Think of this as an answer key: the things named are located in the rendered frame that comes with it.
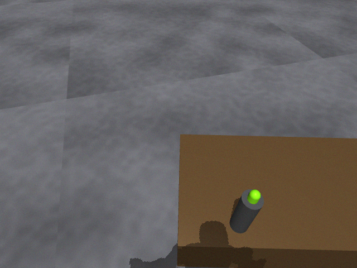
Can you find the bottle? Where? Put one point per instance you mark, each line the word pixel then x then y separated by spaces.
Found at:
pixel 249 205

